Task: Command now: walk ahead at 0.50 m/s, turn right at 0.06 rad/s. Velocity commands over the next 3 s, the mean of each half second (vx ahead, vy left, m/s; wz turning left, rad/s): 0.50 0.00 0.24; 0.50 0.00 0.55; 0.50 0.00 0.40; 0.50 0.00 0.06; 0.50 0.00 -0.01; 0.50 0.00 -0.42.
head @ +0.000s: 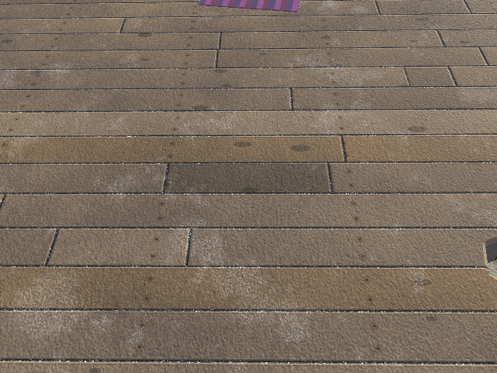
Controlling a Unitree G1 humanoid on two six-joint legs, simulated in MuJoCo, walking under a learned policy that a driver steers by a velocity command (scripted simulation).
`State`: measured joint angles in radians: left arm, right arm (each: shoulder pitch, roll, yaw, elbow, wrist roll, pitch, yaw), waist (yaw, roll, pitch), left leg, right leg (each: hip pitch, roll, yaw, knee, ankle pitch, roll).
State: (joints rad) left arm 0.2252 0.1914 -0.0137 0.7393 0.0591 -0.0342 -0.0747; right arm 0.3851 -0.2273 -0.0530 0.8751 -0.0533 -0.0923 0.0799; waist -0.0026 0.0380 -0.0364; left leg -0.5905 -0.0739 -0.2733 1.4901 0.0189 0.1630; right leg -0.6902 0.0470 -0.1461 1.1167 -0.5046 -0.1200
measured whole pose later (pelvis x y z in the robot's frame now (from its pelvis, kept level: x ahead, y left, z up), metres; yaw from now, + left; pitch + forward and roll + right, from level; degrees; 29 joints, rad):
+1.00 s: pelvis +0.58 +0.04 +0.07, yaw +28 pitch +3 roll +0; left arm 0.17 0.24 0.03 0.64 0.01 -0.11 0.02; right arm 0.33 -0.29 -0.06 0.70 0.03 -0.04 0.00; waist -0.02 0.03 -0.04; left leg -0.47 -0.08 -0.10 1.24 -0.43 0.02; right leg -0.46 -0.01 0.02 0.61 -0.20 0.01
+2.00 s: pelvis +0.98 +0.34 +0.08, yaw +41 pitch +3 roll +0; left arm 0.15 0.26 0.05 0.76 0.00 -0.09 -0.04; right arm 0.33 -0.28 -0.06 0.81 0.02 -0.07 0.00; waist -0.01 0.02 0.02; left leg -0.35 0.01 -0.05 1.16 -0.42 0.03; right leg -0.43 0.02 -0.05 0.54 -0.16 -0.05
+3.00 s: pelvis +1.36 +0.70 +0.07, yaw +25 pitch +2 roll +1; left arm 0.06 0.24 0.06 0.71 -0.02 -0.03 -0.06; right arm 0.33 -0.26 -0.07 0.92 0.01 -0.04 -0.03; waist -0.05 -0.02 0.04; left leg 0.10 0.04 0.29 0.41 -0.47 -0.02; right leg -0.52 -0.01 -0.08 0.60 -0.13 -0.12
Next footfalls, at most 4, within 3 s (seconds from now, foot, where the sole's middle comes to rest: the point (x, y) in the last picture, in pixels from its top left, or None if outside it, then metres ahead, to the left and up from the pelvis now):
0.52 left None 0.44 0.13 -0.69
0.90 right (273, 273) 0.74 -0.02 -0.69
1.38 left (144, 273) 0.74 0.34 -0.69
1.88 right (156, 171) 1.13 0.35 -0.69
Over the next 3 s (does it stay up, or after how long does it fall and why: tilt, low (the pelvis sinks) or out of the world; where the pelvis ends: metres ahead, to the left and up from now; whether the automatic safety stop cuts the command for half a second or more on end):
stays up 1.36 0.70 0.07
